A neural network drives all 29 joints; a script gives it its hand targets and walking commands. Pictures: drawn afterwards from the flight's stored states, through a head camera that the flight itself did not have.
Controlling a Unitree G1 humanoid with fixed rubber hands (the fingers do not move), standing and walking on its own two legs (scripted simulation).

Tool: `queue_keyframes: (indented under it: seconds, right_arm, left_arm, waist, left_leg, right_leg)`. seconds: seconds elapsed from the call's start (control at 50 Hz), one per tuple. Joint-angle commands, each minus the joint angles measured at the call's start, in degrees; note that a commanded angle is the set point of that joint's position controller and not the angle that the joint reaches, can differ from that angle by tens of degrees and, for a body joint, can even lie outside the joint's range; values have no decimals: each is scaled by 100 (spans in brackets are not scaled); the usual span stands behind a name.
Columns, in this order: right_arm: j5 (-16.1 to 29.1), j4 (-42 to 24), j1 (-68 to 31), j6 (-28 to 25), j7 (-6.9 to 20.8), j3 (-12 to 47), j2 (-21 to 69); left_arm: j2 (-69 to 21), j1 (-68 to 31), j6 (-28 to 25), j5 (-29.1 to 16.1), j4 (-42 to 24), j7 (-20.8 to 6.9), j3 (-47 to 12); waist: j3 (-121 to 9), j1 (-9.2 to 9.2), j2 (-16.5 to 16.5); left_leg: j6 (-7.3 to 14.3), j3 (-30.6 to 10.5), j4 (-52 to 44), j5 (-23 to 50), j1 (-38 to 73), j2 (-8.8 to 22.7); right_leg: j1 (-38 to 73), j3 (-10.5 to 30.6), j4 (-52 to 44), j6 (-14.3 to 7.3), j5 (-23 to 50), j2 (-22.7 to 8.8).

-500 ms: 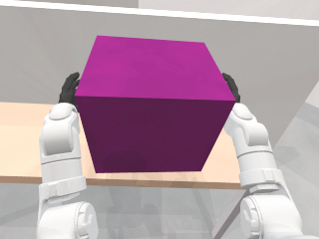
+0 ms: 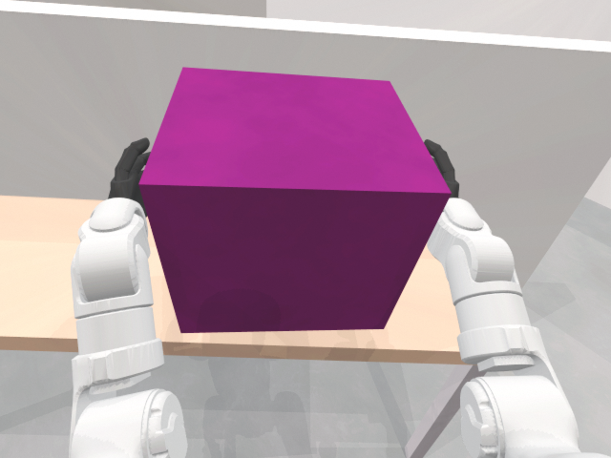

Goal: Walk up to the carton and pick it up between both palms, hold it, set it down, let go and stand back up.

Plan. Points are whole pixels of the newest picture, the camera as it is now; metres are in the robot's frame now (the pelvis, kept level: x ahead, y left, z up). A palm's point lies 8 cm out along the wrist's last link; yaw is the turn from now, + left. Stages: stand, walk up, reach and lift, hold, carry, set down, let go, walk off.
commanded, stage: hold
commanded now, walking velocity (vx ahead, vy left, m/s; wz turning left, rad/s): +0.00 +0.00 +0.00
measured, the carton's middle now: (287, 204) +0.40 +0.00 +0.17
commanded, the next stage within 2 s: none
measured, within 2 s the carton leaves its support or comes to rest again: neither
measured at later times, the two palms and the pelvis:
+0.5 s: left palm (129, 200) +0.35 +0.19 +0.22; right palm (440, 196) +0.36 -0.18 +0.22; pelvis +0.00 +0.00 +0.00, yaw +0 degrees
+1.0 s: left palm (133, 202) +0.35 +0.19 +0.22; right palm (443, 201) +0.35 -0.19 +0.22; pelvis +0.00 +0.00 +0.00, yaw +0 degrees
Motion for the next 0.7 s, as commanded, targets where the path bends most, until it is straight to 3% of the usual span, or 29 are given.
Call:
queue_keyframes:
  seconds: [0.0, 0.04, 0.06, 0.08, 0.1, 0.14, 0.16, 0.2, 0.24, 0.28, 0.3, 0.32, 0.34, 0.36, 0.38, 0.4, 0.44, 0.46, 0.5, 0.52, 0.54, 0.56, 0.58, 0.62, 0.64, 0.66, 0.68]
  right_arm:
    - [669, -1729, -4191, -375, 892, 1782, 2200]
    - [616, -1702, -4180, -319, 932, 1704, 2203]
    - [640, -1820, -4385, -352, 986, 1756, 2156]
    - [563, -1355, -4162, -267, 1000, 1743, 2102]
    - [522, -1340, -4215, -295, 1012, 1609, 2201]
    - [614, -1393, -4383, -315, 1065, 1728, 2340]
    - [591, -1538, -4396, -355, 1021, 1761, 2290]
    - [558, -1415, -4266, -339, 1014, 1724, 2271]
    - [432, -1092, -4170, -277, 1000, 1623, 2284]
    - [426, -1060, -4573, -268, 1030, 1707, 2449]
    - [448, -1102, -4509, -318, 1059, 1713, 2525]
    - [552, -1254, -4393, -387, 1028, 1854, 2724]
    - [646, -1176, -4255, -339, 994, 1937, 2412]
    - [653, -1648, -4453, -356, 898, 1899, 2444]
    - [549, -1364, -4307, -326, 858, 1830, 2421]
    - [560, -1436, -4244, -344, 854, 1810, 2419]
    - [543, -1340, -4377, -360, 956, 1777, 2269]
    - [444, -1199, -4302, -356, 949, 1621, 2257]
    - [482, -1168, -4358, -328, 914, 1715, 2430]
    - [517, -1174, -4269, -329, 955, 1762, 2358]
    - [466, -1492, -4327, -379, 959, 1682, 2309]
    - [622, -1351, -4109, -378, 933, 1767, 2321]
    - [679, -1359, -4085, -348, 900, 1925, 2336]
    - [721, -1656, -4238, -407, 880, 1836, 2279]
    - [679, -1772, -4337, -373, 890, 1846, 2234]
    - [649, -1472, -4094, -338, 890, 1758, 2094]
    - [584, -1426, -4041, -297, 892, 1795, 2211]
  left_arm:
    - [-2101, -3795, -454, -1176, -981, -726, -2740]
    - [-2040, -3658, -379, -1074, -890, -697, -2597]
    - [-2113, -3618, -397, -1067, -712, -645, -2674]
    - [-2002, -3409, -344, -912, -405, -661, -2537]
    - [-2048, -3700, -401, -1009, -440, -692, -2562]
    - [-2015, -3579, -398, -932, -457, -645, -2388]
    - [-2047, -3576, -388, -1043, -517, -645, -2544]
    - [-2085, -3574, -433, -1060, -491, -640, -2502]
    - [-1948, -3641, -395, -973, -91, -734, -2367]
    - [-1973, -3951, -418, -820, -91, -726, -2231]
    - [-2010, -3985, -458, -957, -76, -706, -2292]
    - [-2100, -4046, -519, -1067, -700, -688, -2470]
    - [-2191, -3550, -424, -962, -281, -691, -2421]
    - [-2021, -3408, -432, -1017, -328, -752, -2407]
    - [-1929, -3778, -475, -1033, -268, -786, -2333]
    - [-2093, -3700, -452, -1083, -488, -796, -2447]
    - [-2057, -3809, -445, -974, -317, -748, -2457]
    - [-2187, -3865, -471, -1069, -376, -715, -2589]
    - [-2007, -3646, -408, -828, -13, -803, -2270]
    - [-2144, -3580, -423, -895, -240, -774, -2365]
    - [-2056, -3525, -425, -1003, -340, -776, -2410]
    - [-2209, -3636, -448, -1029, -587, -733, -2528]
    - [-2040, -3550, -452, -927, -648, -759, -2446]
    - [-2131, -3625, -412, -999, -689, -765, -2604]
    - [-2076, -3410, -395, -901, -524, -723, -2479]
    - [-2218, -3240, -370, -923, -549, -724, -2621]
    - [-2041, -3445, -389, -950, -577, -734, -2492]
  waist:
    - [-2183, -136, 386]
    - [-1951, -123, 394]
    - [-2112, 18, 369]
    - [-1798, 17, 421]
    - [-1788, -55, 413]
    - [-2059, 107, 145]
    - [-2288, 2, 312]
    - [-2300, -10, 299]
    - [-1905, -40, 171]
    - [-1745, 155, 164]
    - [-2069, 70, 157]
    - [-2527, 60, 277]
    - [-2117, 13, 257]
    - [-2324, 21, 88]
    - [-2184, -81, 8]
    - [-2318, -131, 156]
    - [-2120, 6, 464]
    - [-1982, -117, 429]
    - [-1715, -10, 265]
    - [-1902, 62, 268]
    - [-2050, -49, 146]
    - [-2204, -70, 377]
    - [-2234, -7, 345]
    - [-2186, -122, 477]
    - [-1994, -16, 296]
    - [-1944, -148, 334]
    - [-1849, -20, 301]
  left_leg:
    - [-175, 181, -12, 1523, 388, -331]
    - [-134, 152, -121, 1099, 280, -301]
    - [-114, 107, -158, 971, 238, -258]
    - [-143, 135, -269, 781, 146, -251]
    - [-105, 167, -254, 546, 4, -286]
    - [-15, 169, -214, 822, 142, -281]
    - [-81, 157, -163, 923, 281, -291]
    - [-76, 176, -127, 1112, 326, -315]
    - [10, 207, -245, 641, 13, -311]
    - [74, 192, -349, 388, -142, -330]
    - [16, 192, -330, 335, -134, -291]
    - [-10, 184, -127, 1108, 137, -322]
    - [-64, 187, -99, 1300, 281, -322]
    - [-18, 204, -105, 1341, 306, -361]
    - [15, 231, -117, 1059, 246, -369]
    - [-49, 201, -118, 1157, 387, -348]
    - [-95, 180, -173, 940, 175, -309]
    - [-144, 176, -268, 675, 119, -262]
    - [2, 255, -196, 780, 76, -371]
    - [-72, 201, -270, 858, 169, -303]
    - [-56, 176, -201, 894, 133, -292]
    - [-165, 166, -72, 1402, 345, -298]
    - [-134, 202, -60, 1578, 442, -356]
    - [-208, 144, -39, 1567, 435, -309]
    - [-129, 141, -97, 1497, 321, -332]
    - [-173, 135, -109, 1436, 365, -261]
    - [-104, 164, -194, 1071, 254, -294]
  right_leg:
    - [485, -82, 87, 104, 1104, 332]
    - [506, -85, 62, 48, 708, 290]
    - [389, -95, 62, 45, 553, 326]
    - [410, -104, 11, 0, 442, 305]
    - [378, -42, -26, 24, 244, 262]
    - [570, -85, 18, 65, 585, 311]
    - [561, -56, 39, 48, 706, 272]
    - [566, -74, 73, 80, 934, 286]
    - [556, -30, -8, 80, 575, 227]
    - [470, -54, -57, 76, 165, 246]
    - [627, -14, -6, 89, 373, 202]
    - [763, -11, 92, 111, 1058, 210]
    - [700, -53, 55, 140, 1291, 264]
    - [814, -3, 12, 156, 1315, 252]
    - [720, -40, 1, 202, 1145, 257]
    - [683, -40, -2, 146, 1132, 258]
    - [632, -85, 5, 61, 731, 262]
    - [507, -96, -6, 53, 512, 268]
    - [607, -53, -43, 93, 643, 232]
    - [528, -78, -23, 80, 636, 292]
    - [627, -28, -22, 79, 757, 251]
    - [688, -34, 53, 54, 1173, 299]
    - [709, -96, 37, 122, 1257, 321]
    - [617, -68, 18, 84, 1117, 282]
    - [609, -44, -21, 99, 994, 324]
    - [602, -48, 5, 56, 1135, 326]
    - [581, -35, -13, 70, 865, 291]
